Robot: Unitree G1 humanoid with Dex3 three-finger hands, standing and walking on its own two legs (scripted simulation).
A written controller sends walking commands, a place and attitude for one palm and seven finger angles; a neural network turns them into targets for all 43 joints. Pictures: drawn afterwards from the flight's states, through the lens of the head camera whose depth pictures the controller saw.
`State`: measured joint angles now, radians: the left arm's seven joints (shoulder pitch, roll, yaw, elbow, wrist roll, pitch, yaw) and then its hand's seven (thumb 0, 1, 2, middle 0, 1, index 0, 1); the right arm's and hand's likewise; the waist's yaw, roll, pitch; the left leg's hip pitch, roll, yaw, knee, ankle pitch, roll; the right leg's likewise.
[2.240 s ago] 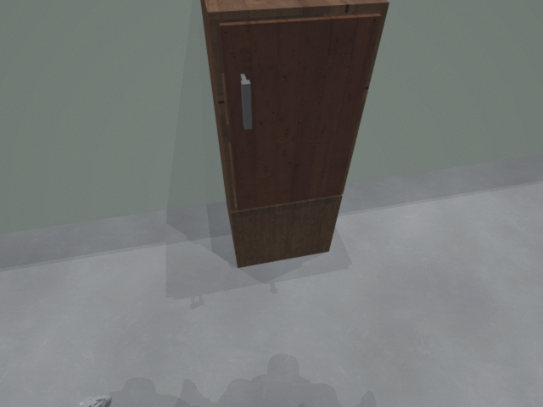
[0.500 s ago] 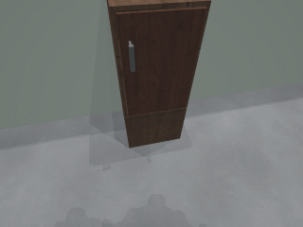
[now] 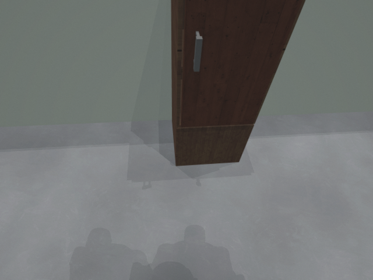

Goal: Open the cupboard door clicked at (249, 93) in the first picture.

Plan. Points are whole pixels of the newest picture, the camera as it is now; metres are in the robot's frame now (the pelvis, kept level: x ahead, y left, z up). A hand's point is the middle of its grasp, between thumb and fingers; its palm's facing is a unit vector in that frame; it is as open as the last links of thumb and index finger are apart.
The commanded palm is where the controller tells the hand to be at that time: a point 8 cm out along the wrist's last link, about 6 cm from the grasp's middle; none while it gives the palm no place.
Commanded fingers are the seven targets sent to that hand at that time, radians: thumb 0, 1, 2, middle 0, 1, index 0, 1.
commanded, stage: turn to face it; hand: left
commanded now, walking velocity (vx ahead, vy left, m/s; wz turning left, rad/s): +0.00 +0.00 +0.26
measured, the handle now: (196, 51) +0.82 +0.01 +0.05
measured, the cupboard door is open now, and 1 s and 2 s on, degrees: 0 0 0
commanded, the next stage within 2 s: take the last steps up to it in 0.08 s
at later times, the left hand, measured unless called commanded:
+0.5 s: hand out of the picture -0.06 +0.12 -0.17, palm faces +0.18 -0.97 -0.16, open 7.4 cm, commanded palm none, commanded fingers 0.00 0.90 0.90 -0.20 -0.30 -0.20 -0.30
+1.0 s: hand (128, 253) +0.21 +0.16 -0.19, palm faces +0.01 -0.99 -0.14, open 7.4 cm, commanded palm none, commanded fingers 0.00 0.90 0.90 -0.20 -0.30 -0.20 -0.30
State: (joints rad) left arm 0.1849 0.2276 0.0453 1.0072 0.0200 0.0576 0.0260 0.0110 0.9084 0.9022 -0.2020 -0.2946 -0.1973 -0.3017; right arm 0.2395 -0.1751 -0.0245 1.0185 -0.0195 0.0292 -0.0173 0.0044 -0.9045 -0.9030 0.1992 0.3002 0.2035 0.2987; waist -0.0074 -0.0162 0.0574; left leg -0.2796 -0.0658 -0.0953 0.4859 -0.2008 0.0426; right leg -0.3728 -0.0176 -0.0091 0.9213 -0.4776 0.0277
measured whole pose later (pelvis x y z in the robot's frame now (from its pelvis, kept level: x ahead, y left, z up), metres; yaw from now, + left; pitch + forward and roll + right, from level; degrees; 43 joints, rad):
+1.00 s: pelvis +0.16 -0.02 +0.00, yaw +1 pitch +0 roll -1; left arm 0.19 0.20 0.07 1.06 0.03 0.03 -0.03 0.01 0.91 0.90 -0.19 -0.29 -0.19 -0.30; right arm 0.49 -0.07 -0.02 1.17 -0.03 -0.06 -0.05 0.00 -0.91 -0.90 0.20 0.30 0.20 0.30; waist -0.04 -0.04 0.05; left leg 0.08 0.09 0.19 0.33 -0.40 -0.04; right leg -0.62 -0.09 -0.09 0.84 -0.14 0.00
